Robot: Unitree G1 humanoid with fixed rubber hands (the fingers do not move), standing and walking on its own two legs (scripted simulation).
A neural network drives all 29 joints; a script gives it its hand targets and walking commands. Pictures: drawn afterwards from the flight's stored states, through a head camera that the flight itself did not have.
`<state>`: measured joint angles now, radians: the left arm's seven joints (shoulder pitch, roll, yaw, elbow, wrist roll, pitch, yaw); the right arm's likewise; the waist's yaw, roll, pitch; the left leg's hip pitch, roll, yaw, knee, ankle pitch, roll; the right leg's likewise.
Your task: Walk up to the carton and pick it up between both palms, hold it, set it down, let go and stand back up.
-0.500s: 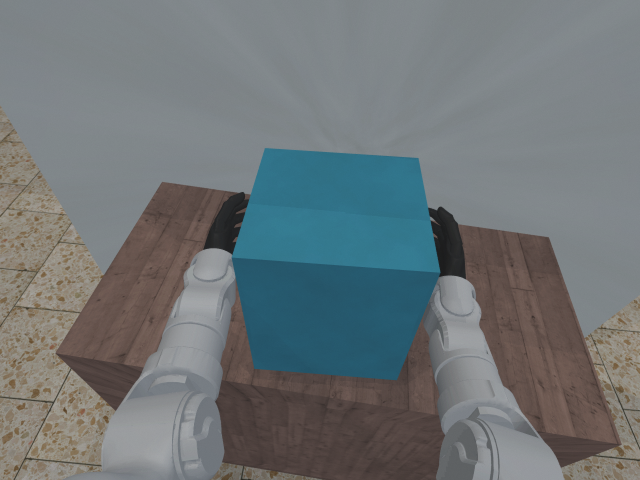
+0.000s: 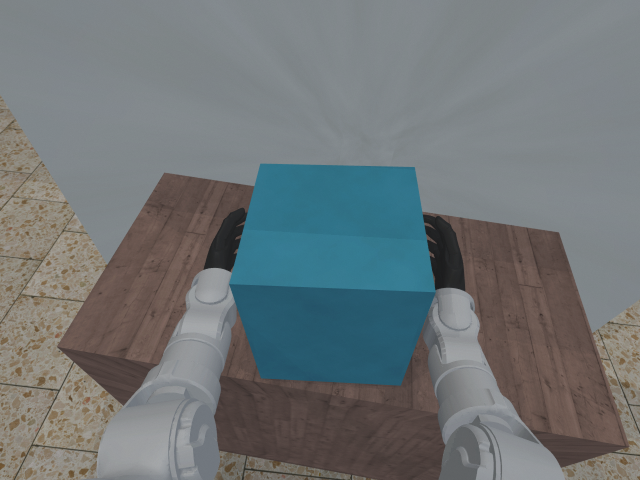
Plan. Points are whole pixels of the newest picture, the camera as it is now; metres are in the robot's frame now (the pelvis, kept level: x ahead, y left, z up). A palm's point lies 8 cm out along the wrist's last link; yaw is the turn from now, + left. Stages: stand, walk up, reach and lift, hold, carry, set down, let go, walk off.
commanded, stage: set down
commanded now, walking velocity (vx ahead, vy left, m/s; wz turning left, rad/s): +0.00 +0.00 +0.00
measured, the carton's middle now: (333, 279) +0.38 -0.02 +0.01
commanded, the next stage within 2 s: none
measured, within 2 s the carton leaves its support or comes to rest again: rests again in 0.36 s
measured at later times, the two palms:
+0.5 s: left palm (224, 268) +0.38 +0.13 +0.03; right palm (448, 288) +0.35 -0.17 +0.04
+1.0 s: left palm (227, 270) +0.38 +0.13 +0.03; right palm (449, 294) +0.35 -0.17 +0.03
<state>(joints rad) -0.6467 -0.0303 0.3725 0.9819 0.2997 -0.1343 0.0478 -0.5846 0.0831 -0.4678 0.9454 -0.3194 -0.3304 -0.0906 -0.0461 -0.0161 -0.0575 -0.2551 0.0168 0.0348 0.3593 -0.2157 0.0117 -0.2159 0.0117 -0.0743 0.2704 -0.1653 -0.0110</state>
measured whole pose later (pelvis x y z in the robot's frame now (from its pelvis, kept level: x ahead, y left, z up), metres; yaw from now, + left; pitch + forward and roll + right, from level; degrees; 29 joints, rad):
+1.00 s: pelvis -0.01 +0.00 +0.00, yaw -1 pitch +8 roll -1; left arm -0.69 -0.07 0.51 0.98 0.42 -0.25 0.01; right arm -0.60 0.12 -0.62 0.95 -0.43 -0.44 -0.06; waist -0.03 -0.03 -0.01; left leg -0.31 0.02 0.06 0.35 -0.19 0.01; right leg -0.29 0.01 -0.07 0.29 -0.15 -0.01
